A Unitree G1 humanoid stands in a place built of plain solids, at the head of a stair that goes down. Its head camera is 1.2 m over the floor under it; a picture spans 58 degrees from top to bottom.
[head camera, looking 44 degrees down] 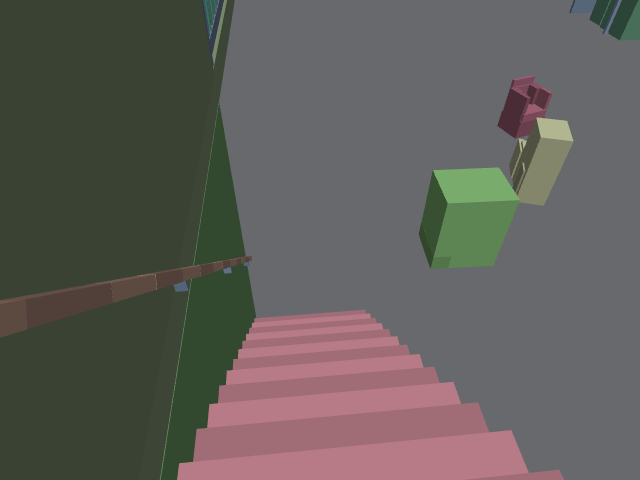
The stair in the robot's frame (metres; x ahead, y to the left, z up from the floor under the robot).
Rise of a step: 0.20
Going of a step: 0.20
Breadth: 1.20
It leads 5 degrees to the left of straight ahead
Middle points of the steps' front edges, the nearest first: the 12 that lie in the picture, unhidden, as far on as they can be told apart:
0.60 -0.11 -0.40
0.80 -0.09 -0.60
1.00 -0.07 -0.80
1.20 -0.05 -1.00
1.40 -0.03 -1.20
1.60 -0.01 -1.40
1.80 0.01 -1.61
2.00 0.03 -1.81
2.20 0.05 -2.01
2.40 0.07 -2.21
2.60 0.09 -2.41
2.80 0.10 -2.61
